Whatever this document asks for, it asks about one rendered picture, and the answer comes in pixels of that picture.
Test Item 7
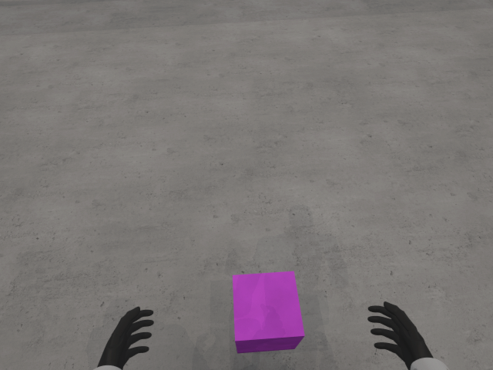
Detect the carton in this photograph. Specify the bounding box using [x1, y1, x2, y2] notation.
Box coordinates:
[233, 271, 305, 353]

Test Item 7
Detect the right robot hand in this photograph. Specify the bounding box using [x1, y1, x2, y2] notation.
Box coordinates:
[367, 301, 433, 370]

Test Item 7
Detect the left robot hand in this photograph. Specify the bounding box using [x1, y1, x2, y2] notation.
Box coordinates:
[97, 307, 154, 370]

